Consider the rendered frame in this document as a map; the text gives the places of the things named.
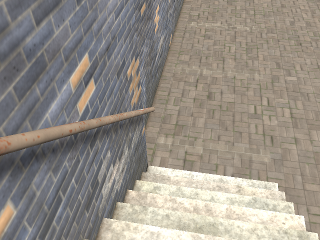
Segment stairs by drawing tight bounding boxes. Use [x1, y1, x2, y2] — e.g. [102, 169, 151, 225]
[84, 165, 319, 240]

